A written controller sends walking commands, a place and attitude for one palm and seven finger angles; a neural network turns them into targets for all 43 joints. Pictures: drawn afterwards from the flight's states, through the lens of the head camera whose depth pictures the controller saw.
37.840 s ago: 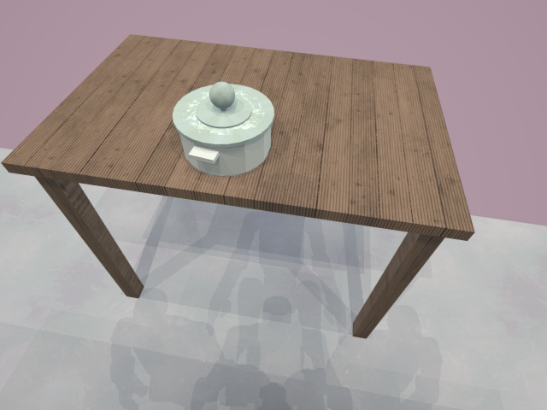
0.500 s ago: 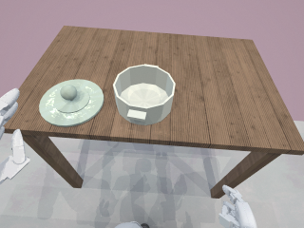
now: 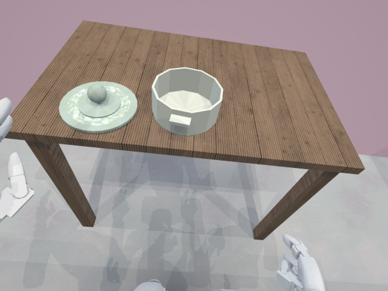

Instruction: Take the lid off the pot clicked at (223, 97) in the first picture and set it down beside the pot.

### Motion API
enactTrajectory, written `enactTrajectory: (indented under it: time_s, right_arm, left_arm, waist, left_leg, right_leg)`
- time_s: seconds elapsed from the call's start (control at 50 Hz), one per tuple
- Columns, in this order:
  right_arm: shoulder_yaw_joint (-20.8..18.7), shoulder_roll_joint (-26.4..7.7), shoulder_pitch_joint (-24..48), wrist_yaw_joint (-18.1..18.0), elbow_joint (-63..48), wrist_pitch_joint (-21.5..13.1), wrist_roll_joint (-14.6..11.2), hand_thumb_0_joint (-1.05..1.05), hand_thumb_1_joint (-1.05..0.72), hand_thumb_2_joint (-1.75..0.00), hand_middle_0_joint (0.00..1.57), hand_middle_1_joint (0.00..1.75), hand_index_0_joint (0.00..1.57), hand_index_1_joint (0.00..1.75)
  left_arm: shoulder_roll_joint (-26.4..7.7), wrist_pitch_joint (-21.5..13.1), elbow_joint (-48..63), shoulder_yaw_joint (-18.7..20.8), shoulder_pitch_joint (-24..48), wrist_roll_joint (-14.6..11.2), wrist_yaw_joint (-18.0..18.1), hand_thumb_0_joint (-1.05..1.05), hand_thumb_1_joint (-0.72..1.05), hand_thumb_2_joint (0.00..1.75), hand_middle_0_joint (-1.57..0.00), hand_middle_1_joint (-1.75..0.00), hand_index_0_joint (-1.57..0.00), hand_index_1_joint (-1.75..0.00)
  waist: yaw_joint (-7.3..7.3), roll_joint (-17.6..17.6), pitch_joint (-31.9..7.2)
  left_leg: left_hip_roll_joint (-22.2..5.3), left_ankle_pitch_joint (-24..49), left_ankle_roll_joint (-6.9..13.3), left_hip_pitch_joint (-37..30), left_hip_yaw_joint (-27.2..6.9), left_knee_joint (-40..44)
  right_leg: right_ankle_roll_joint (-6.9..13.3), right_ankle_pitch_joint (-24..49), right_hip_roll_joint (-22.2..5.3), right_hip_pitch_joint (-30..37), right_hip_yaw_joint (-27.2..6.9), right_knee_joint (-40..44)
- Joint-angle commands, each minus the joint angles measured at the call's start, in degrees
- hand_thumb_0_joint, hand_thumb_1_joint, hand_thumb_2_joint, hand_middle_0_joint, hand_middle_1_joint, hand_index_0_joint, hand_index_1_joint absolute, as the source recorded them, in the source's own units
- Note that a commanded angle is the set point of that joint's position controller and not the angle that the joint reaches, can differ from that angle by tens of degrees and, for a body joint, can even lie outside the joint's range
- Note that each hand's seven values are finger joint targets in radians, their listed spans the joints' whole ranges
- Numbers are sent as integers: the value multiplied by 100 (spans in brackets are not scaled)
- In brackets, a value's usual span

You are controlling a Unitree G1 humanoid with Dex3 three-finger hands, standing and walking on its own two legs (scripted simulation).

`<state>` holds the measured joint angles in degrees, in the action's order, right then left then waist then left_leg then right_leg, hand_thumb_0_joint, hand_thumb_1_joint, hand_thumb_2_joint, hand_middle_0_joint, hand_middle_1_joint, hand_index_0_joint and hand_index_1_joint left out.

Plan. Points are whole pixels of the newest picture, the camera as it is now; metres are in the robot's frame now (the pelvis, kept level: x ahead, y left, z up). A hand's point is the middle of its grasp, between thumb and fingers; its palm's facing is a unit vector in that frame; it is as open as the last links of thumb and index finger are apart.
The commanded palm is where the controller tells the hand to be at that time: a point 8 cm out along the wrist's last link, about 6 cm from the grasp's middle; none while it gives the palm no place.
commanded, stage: step back with the hand held close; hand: left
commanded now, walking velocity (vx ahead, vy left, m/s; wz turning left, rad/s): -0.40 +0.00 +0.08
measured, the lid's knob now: (97, 93) +0.58 +0.29 +0.03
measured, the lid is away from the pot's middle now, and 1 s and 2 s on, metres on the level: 0.25 0.25 0.25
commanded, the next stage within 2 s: stop stepping back and stand still in 0.10 s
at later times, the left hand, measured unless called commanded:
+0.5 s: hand out of the picture +0.10 +0.29 +0.18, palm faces +0.37 -0.86 -0.36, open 7.4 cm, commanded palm +0.03 +0.32 +0.20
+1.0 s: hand out of the picture +0.08 +0.28 +0.17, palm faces +0.31 -0.84 -0.44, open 7.4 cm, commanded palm none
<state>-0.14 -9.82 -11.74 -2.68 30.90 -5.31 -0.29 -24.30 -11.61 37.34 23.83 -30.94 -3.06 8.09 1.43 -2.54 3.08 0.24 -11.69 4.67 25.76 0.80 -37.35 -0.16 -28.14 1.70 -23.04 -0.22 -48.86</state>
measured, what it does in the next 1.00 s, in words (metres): walks backwards: right foot, then left foot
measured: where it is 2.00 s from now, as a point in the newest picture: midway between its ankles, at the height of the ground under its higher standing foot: outside the picture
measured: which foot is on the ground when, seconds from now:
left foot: down 0.00-0.20, up 0.22-0.36, down 0.38-1.00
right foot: up 0.00-0.18, down 0.20-0.40, up 0.42-0.84, down 0.86-1.00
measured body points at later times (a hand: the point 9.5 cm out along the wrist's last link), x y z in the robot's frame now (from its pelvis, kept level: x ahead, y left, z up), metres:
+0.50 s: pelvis -0.09 +0.04 +0.00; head -0.09 +0.10 +0.45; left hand +0.07 +0.33 +0.19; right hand +0.06 -0.21 -0.04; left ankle -0.12 +0.09 -0.72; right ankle -0.11 -0.12 -0.70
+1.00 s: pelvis -0.11 +0.04 +0.02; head -0.10 +0.06 +0.46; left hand +0.05 +0.32 +0.19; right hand +0.06 -0.18 -0.06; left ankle -0.12 +0.09 -0.72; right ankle -0.16 -0.05 -0.72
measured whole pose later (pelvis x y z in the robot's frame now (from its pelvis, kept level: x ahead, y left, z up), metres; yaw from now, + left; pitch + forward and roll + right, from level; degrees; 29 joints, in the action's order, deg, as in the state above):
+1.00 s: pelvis -0.11 +0.04 +0.02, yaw +0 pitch +0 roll -1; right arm 1.5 -10.3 -10.7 -2.9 33.0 -3.2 -0.5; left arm -23.8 -8.8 35.1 20.2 -36.2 -2.9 6.8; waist -0.2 -2.2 1.4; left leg 4.6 -14.3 5.5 12.1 2.5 -26.0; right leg 2.5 -16.8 2.8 -7.3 3.1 -23.7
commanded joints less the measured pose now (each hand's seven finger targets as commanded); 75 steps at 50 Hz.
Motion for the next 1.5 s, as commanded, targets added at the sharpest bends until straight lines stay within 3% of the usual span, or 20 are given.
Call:
enactTrajectory:
  time_s: [0.0,0.16,0.18,0.2,0.22,0.24,0.32,0.38,0.42,0.46,0.54,0.66,0.96,0.98,1.06,1.12,1.16,1.22,1.3,1.48]
  right_arm:
    - [-367,-870,277,81,-749,-410,13,0,-90,-90,20,30,20,30]
    - [-332,-879,423,1,-752,-238,67,0,-90,-90,20,30,20,30]
    - [-607,-1945,358,125,769,-375,-30,0,-90,-90,20,30,20,30]
    - [-489,-591,586,118,-844,-233,-204,0,-90,-90,20,30,20,30]
    - [-425,-810,313,-119,-654,-200,-125,0,-90,-90,20,30,20,30]
    - [-446,-840,371,-75,-767,-164,-138,0,-90,-90,20,30,20,30]
    - [-187,-644,644,-123,-931,-22,-251,0,-90,-90,20,30,20,30]
    - [-200,-846,368,-145,-928,-398,-223,0,-90,-90,20,30,20,30]
    - [-229,-756,94,-90,-820,-508,-89,0,-90,-90,20,30,20,30]
    - [-236,-734,98,-34,-759,-584,-56,0,-90,-90,20,30,20,30]
    - [-236,-891,277,81,-816,-524,-83,0,-90,-90,20,30,20,30]
    - [-191,-906,368,-114,-793,-286,32,0,-90,-90,20,30,20,30]
    - [-217,-887,534,-45,-755,-75,-58,0,-90,-90,20,30,20,30]
    - [-545,-1543,377,327,672,-387,-252,0,-90,-90,20,30,20,30]
    - [-436,-1061,-272,293,672,205,52,0,-90,-90,20,30,20,30]
    - [-433,-1202,-126,206,740,272,184,0,-90,-90,20,30,20,30]
    - [-379,-1093,90,157,835,346,189,0,-90,-90,20,30,20,30]
    - [-341,-687,-52,104,1124,482,105,0,-90,-90,20,30,20,30]
    - [-369,-501,-470,95,1563,561,110,0,-90,-90,20,30,20,30]
    - [-293,-376,-1176,-73,2316,589,61,0,-90,-90,20,30,20,30]
  left_arm:
    - [-742,-442,1950,506,-603,-137,-7,0,90,90,-20,-30,-20,-30]
    - [-995,-531,1311,675,-758,-173,-165,0,90,90,-20,-30,-20,-30]
    - [313,556,-4012,-1611,-79,600,-964,0,90,90,-20,-30,-20,-30]
    - [-1381,-307,2461,684,888,-292,-473,0,90,90,-20,-30,-20,-30]
    - [-1536,-490,1350,1026,-149,-323,-216,0,90,90,-20,-30,-20,-30]
    - [-1483,-521,1481,787,-236,-236,-245,0,90,90,-20,-30,-20,-30]
    - [-918,-142,1514,481,-298,-116,-56,0,90,90,-20,-30,-20,-30]
    - [-880,-380,1701,444,-44,-66,54,0,90,90,-20,-30,-20,-30]
    - [-1205,-385,1711,697,-42,99,84,0,90,90,-20,-30,-20,-30]
    - [-933,-361,1647,594,-229,-49,38,0,90,90,-20,-30,-20,-30]
    - [-722,-286,1482,369,-784,-14,-6,0,90,90,-20,-30,-20,-30]
    - [-847,-242,1106,455,-751,-29,-6,0,90,90,-20,-30,-20,-30]
    - [-863,-165,1296,406,-769,-48,-4,0,90,90,-20,-30,-20,-30]
    - [501,655,-3996,-1821,142,417,-571,0,90,90,-20,-30,-20,-30]
    - [642,1146,-4726,-1782,530,539,-723,0,90,90,-20,-30,-20,-30]
    - [596,1197,-5606,-1869,1190,525,-714,0,90,90,-20,-30,-20,-30]
    - [500,1241,-6307,-1876,1326,490,-685,0,90,90,-20,-30,-20,-30]
    - [214,1184,-7203,-1930,1437,457,-635,0,90,90,-20,-30,-20,-30]
    - [432,1080,-8020,-1991,1575,465,-582,0,90,90,-20,-30,-20,-30]
    - [1135,1130,-9218,-2188,1008,313,-547,0,90,90,-20,-30,-20,-30]
  waist:
    - [-126,1195,-1428]
    - [-124,835,-1380]
    - [145,242,-1113]
    - [-167,-948,-1821]
    - [102,-1251,-1249]
    - [-88,-1931,-1274]
    - [105,123,-38]
    - [-11,2296,244]
    - [6,1527,-850]
    - [2,1514,-683]
    - [-45,1160,-738]
    - [15,1177,-416]
    - [-160,568,-1129]
    - [148,184,-344]
    - [29,31,-876]
    - [-65,-341,-603]
    - [-240,-158,-199]
    - [-129,-166,113]
    - [19,798,122]
    - [-160,96,-339]
  left_leg:
    - [-1528,1617,257,-1413,-1721,1799]
    - [-814,-825,-326,-875,-937,1674]
    - [-816,122,-180,143,-1996,-1148]
    - [-7,-1110,-581,-2176,-368,-1269]
    - [30,-924,-620,-1847,-77,-2043]
    - [264,-1200,-611,-1207,-340,-2668]
    - [-369,-1288,-292,-354,-449,-449]
    - [-1079,1343,-22,-1243,-1594,2067]
    - [-1196,4036,-26,-2571,-1529,1366]
    - [-1420,3183,-219,-2129,-2161,1903]
    - [-1155,1979,-223,-1651,-1324,2065]
    - [-1138,-565,-367,-1235,-1452,2716]
    - [-677,1886,-466,-1704,-850,1344]
    - [-615,2290,-289,-1414,-897,156]
    - [-1012,1007,168,-1156,-1721,390]
    - [-1047,1259,381,-504,-2182,906]
    - [-689,1046,189,84,-1651,768]
    - [80,-746,-361,114,-278,-891]
    - [-220,-1611,-361,81,-337,-1716]
    - [-839,1517,95,-1277,-643,592]
  right_leg:
    - [-36,69,-30,201,-192,575]
    - [175,1414,-40,1567,253,3003]
    - [348,3101,-1389,829,-867,2553]
    - [565,1708,-1528,-121,-385,3544]
    - [947,901,-1954,-590,-592,3658]
    - [1114,1143,-1909,-450,-897,3476]
    - [652,1794,-1755,59,-647,2614]
    - [71,937,-216,-201,226,690]
    - [75,118,-113,-494,162,458]
    - [25,97,-184,-384,-146,139]
    - [48,616,-113,539,213,1365]
    - [155,677,133,1039,471,2083]
    - [342,2735,-563,1913,-267,2518]
    - [531,2524,-974,594,146,1644]
    - [427,480,-573,130,67,1167]
    - [340,932,-402,763,-155,993]
    - [398,1562,-651,1300,-508,1604]
    - [1228,2577,-2087,1342,-2107,3085]
    - [1636,3087,-2123,1312,-1727,3199]
    - [-57,3077,-629,1594,-25,2753]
